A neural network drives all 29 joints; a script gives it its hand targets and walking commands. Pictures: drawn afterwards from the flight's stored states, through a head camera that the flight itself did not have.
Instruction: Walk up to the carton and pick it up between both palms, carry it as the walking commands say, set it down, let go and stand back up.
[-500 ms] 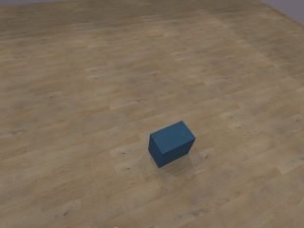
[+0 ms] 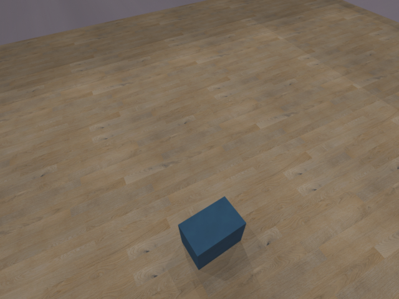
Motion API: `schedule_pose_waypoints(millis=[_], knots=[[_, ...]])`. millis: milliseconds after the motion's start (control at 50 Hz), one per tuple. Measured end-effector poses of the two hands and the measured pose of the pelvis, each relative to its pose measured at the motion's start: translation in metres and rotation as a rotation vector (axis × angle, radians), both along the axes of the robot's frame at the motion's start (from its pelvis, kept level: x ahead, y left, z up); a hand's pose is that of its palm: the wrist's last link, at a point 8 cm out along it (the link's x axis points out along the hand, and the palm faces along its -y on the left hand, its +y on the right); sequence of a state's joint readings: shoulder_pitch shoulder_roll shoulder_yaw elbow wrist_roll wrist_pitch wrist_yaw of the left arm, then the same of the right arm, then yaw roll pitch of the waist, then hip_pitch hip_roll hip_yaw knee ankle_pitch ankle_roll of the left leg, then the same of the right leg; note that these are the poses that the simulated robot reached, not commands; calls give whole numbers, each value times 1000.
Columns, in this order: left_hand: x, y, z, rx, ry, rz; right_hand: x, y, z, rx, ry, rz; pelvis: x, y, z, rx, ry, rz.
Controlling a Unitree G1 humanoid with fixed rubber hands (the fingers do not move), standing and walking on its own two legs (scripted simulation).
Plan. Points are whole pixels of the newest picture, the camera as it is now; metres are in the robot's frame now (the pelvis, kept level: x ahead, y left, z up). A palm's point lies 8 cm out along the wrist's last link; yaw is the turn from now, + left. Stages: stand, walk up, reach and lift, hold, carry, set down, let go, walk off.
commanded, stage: walk up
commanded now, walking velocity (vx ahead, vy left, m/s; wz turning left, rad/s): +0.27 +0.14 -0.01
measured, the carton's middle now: (211, 233) +0.51 -0.05 -0.66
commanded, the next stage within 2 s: none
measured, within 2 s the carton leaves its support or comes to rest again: neither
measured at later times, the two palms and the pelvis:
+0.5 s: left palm out of the picture +0.11 +0.30 -0.15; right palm (279, 288) +0.18 -0.17 -0.12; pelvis +0.12 +0.06 +0.00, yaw -2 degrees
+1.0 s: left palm (115, 288) +0.19 +0.19 -0.14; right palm out of the picture +0.13 -0.27 -0.15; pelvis +0.12 -0.02 +0.00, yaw -3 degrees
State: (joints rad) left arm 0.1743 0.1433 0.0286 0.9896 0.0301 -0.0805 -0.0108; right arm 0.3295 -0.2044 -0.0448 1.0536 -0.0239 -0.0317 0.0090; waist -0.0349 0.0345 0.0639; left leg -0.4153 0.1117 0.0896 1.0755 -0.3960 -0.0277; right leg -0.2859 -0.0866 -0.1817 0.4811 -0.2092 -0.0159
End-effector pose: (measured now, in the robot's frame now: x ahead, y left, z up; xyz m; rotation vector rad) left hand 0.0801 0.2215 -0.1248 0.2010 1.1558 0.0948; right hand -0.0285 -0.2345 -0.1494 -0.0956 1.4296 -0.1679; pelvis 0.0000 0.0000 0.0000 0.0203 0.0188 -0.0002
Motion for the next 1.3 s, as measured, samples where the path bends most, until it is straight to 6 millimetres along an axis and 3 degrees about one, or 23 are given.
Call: schedule_pose_waypoints(millis=[80, 160, 260, 340, 380, 440, 580, 680, 760, 800, 880, 1000, 1080, 1160, 1300], knots=[[-34, 15, 5, 40, 101, 97, 89, -5, 4, -13, -121, 71, 24, 2, 5, 3, -5, -11], [-72, 27, 10, 50, 231, 167, 160, 5, 10, -14, -212, 116, 47, 13, 7, -1, -9, -16], [-95, 41, 2, 12, 370, 222, 223, 36, 20, -7, -283, 165, 78, 33, 4, -26, -7, 4], [-87, 54, -24, -43, 434, 222, 255, 60, 17, -50, -330, 167, 105, 55, -12, -57, -6, 8], [-67, 60, -27, -54, 429, 208, 255, 69, 20, -56, -325, 161, 111, 61, -10, -57, -11, -16], [-23, 70, -28, -61, 375, 174, 238, 72, 27, -78, -281, 111, 118, 64, -2, -75, -17, -39], [84, 83, -21, -26, 177, 78, 183, 49, 32, -126, -134, 8, 123, 54, 6, -88, -11, -31], [140, 68, -9, 6, 72, 7, 153, 19, 26, -137, -75, -47, 121, 35, 4, -71, -3, -44], [161, 43, -4, 45, 10, -31, 137, -12, 7, -111, -42, -69, 120, 9, -7, -33, 3, -55], [159, 29, -4, 62, 2, -35, 135, -25, -3, -99, -32, -69, 118, -2, -12, -20, 2, -70], [141, 1, -1, 47, 47, -42, 143, -39, 0, -88, -46, -51, 116, -13, -4, -12, -4, -65], [115, -30, -11, -18, 74, 1, 159, -35, 3, -58, -68, -15, 119, -22, -2, -40, -8, -50], [98, -30, -23, -39, 103, 49, 167, -23, 6, -60, -90, 2, 118, -22, -3, -47, -22, -30], [78, -26, -22, -41, 156, 57, 168, -9, 12, -37, -113, -10, 118, -22, 3, -29, -34, -54], [54, -13, -19, 7, 204, 82, 151, -9, 5, -24, -61, 23, 112, -22, 1, -22, -42, 9]])
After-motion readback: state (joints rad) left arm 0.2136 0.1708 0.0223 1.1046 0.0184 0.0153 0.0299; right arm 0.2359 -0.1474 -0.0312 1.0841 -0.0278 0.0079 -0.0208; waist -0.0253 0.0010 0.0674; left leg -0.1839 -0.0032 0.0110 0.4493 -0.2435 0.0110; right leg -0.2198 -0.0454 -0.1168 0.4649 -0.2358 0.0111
